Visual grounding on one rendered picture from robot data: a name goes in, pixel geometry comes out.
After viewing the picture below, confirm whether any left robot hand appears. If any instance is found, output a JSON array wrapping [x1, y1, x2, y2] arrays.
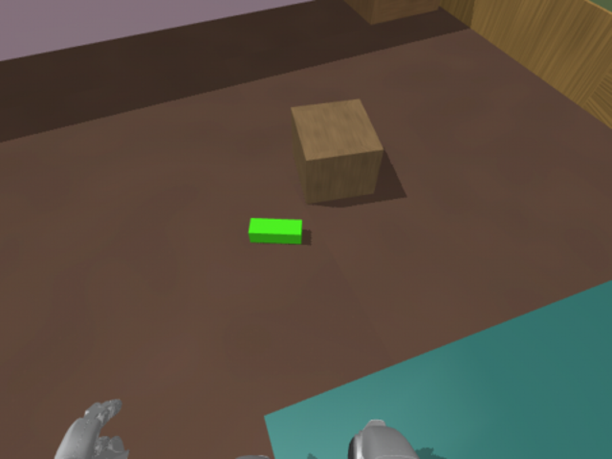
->
[[55, 400, 129, 459]]

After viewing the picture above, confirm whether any bed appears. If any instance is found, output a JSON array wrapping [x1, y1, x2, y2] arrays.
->
[[439, 0, 612, 129]]

